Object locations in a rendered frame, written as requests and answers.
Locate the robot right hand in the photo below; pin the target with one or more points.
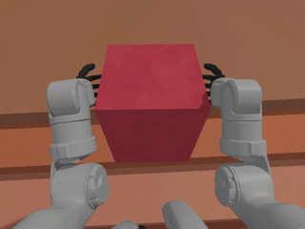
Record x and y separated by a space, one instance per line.
212 78

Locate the left robot shin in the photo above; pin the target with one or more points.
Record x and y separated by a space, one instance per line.
126 220

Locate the robot left hand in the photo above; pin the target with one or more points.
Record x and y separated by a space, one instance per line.
82 74

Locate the robot left upper arm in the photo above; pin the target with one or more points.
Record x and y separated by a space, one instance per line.
76 191

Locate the robot left forearm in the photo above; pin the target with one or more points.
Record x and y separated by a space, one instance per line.
68 103

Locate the right robot thigh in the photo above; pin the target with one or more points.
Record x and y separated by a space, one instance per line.
179 215

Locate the robot right upper arm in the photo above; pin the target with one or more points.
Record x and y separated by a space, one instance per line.
247 188

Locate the carton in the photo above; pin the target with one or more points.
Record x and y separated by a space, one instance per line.
152 102

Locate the robot right forearm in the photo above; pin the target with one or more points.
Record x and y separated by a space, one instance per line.
240 104

